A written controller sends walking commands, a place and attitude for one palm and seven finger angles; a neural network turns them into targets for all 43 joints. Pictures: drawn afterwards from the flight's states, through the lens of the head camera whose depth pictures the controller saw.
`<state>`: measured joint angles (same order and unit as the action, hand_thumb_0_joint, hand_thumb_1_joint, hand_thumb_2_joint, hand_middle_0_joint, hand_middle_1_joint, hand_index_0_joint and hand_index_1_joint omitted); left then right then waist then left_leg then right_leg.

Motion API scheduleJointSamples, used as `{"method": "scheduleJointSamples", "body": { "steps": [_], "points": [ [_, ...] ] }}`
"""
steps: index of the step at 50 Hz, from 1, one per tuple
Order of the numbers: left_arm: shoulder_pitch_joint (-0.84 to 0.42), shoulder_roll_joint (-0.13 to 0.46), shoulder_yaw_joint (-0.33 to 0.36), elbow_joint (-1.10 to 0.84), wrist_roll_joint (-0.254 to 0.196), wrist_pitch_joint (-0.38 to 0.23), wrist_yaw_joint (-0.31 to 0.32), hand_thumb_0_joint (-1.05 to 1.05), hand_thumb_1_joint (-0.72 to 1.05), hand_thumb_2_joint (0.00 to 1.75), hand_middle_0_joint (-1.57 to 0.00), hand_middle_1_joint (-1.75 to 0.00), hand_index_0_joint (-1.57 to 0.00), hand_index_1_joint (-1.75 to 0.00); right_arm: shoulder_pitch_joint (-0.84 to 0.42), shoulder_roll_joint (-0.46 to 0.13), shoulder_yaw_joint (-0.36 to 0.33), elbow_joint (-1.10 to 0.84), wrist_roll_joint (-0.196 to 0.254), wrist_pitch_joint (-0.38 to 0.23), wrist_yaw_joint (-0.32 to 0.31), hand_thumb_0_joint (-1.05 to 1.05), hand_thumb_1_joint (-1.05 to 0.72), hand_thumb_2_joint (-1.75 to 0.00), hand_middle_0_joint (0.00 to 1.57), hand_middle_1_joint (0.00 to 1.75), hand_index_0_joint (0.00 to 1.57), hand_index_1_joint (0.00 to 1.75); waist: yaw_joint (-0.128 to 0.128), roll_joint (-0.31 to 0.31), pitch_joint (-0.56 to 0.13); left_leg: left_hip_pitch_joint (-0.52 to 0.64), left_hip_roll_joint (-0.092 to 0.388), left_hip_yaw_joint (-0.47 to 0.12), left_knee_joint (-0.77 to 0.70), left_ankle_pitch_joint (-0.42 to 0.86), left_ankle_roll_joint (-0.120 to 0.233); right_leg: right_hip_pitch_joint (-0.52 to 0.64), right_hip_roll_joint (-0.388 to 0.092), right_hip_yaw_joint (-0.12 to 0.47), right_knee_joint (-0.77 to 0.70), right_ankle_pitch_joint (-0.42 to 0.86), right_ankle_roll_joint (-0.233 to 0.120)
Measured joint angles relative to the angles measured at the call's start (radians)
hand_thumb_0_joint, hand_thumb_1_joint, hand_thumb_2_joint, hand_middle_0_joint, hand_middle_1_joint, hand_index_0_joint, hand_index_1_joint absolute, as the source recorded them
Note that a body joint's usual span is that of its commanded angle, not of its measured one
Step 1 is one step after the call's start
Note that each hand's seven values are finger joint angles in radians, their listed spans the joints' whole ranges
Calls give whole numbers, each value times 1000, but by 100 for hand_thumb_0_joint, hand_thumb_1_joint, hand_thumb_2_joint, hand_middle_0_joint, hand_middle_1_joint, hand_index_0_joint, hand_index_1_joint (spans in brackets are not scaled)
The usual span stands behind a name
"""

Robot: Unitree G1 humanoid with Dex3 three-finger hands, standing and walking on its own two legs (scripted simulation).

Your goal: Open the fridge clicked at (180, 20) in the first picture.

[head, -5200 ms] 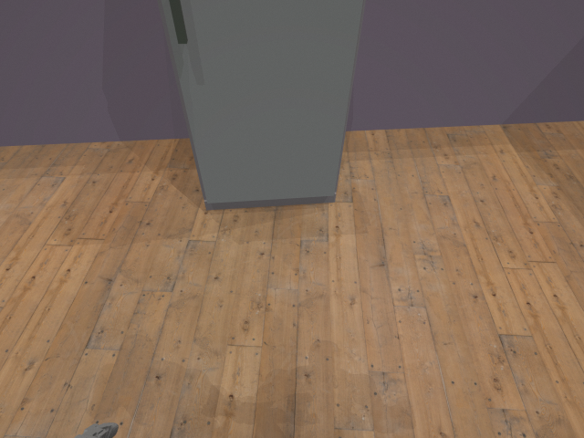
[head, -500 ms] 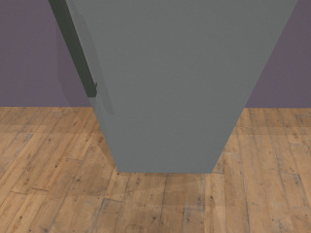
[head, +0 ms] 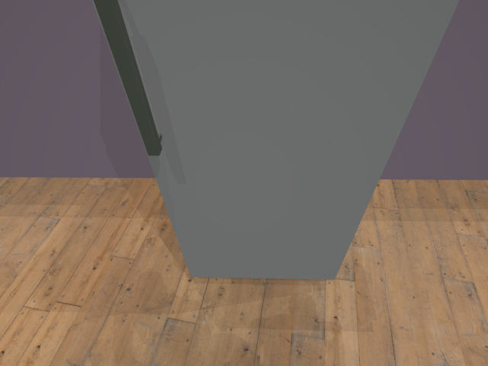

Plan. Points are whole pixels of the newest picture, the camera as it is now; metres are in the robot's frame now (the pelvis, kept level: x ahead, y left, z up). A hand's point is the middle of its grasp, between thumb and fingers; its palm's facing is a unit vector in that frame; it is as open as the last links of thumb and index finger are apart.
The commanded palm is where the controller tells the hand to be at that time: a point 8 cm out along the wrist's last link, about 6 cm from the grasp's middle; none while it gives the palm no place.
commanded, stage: come to a stop and stand still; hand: left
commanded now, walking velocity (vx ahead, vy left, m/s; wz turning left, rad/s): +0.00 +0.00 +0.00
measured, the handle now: (136, 78) +0.55 +0.22 +0.21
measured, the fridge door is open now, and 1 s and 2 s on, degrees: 0 0 0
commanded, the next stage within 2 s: look again from close up in 0.86 s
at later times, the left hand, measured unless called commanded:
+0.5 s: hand out of the picture +0.03 +0.17 -0.16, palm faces +0.02 -0.98 -0.21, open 7.3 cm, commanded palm none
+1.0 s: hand out of the picture +0.06 +0.17 -0.16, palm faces +0.01 -0.97 -0.23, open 7.3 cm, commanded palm none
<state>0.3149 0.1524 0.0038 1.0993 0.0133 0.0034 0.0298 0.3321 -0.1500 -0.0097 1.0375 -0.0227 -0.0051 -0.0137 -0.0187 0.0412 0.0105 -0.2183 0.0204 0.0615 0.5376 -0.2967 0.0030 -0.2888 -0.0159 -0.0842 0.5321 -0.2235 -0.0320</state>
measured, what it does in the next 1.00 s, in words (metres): stands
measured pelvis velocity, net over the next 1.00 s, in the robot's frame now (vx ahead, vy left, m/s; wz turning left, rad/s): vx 0.03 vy -0.02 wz -0.01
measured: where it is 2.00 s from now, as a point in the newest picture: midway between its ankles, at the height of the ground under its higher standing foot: outside the picture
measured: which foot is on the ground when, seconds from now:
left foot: down 0.00-1.00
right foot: down 0.00-1.00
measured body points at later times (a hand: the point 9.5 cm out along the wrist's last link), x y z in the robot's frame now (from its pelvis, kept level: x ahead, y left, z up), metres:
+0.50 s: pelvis +0.01 -0.01 +0.01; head +0.02 -0.02 +0.46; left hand +0.03 +0.22 -0.15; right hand +0.01 -0.23 -0.16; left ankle +0.00 +0.12 -0.73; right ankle +0.04 -0.10 -0.73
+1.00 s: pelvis +0.03 -0.02 +0.01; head +0.04 -0.03 +0.46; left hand +0.06 +0.22 -0.14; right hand +0.04 -0.25 -0.16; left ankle +0.00 +0.12 -0.73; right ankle +0.04 -0.10 -0.73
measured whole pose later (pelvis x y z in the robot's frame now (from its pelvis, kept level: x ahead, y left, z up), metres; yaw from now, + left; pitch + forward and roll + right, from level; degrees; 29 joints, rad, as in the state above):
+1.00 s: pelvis +0.03 -0.02 +0.01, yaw +0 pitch -1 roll +1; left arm 0.21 0.19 0.01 1.10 0.01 -0.02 0.02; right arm 0.24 -0.18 0.01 1.12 -0.02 -0.02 -0.03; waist 0.00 0.01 0.05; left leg -0.11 0.03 0.06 0.41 -0.27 -0.03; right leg -0.21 0.01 -0.09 0.46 -0.22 -0.05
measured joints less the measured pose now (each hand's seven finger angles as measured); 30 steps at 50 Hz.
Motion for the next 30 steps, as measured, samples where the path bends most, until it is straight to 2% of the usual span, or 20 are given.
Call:
{"method": "scheduleJointSamples", "body": {
  "steps": [9, 16, 30],
  "points": [
    [8, -12, -7, 2, -4, -17, -7, 1, 91, 90, -20, -30, -20, -30, 6, -2, 22, 20, 3, -11, -3, 0, -91, -90, 20, 30, 20, 30, 20, 1, 0, 41, -22, 10, -75, 35, 7, 16, -18, 12, -23, 9, 8],
    [-16, -23, -11, 10, -5, -24, -8, 1, 91, 90, -20, -30, -20, -30, -17, -4, 24, 46, 5, -16, -6, 0, -91, -90, 20, 30, 20, 30, 18, -10, 14, 57, -17, 13, -95, 39, 1, 28, -11, 14, -37, 11, 3],
    [-65, 8, -2, 10, -5, -27, -8, 1, 92, 89, -20, -30, -20, -30, -46, -18, 18, 79, 5, -18, -12, 0, -91, -90, 20, 30, 20, 30, 15, -29, 33, 82, 2, 8, -110, 30, -15, 55, 9, 7, -56, 3, -10]
  ]
}}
